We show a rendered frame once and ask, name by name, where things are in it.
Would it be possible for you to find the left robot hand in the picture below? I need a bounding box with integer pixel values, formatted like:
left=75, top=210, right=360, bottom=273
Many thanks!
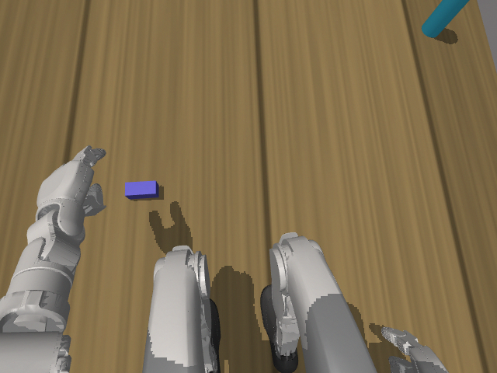
left=36, top=145, right=106, bottom=217

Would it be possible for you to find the right robot foot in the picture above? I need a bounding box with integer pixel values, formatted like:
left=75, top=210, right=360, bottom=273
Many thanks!
left=260, top=285, right=298, bottom=373

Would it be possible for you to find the right robot hand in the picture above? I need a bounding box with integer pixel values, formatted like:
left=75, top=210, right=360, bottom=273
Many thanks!
left=381, top=327, right=449, bottom=373

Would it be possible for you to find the left robot arm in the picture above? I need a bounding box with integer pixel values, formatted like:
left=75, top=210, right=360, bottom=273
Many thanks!
left=0, top=199, right=85, bottom=373

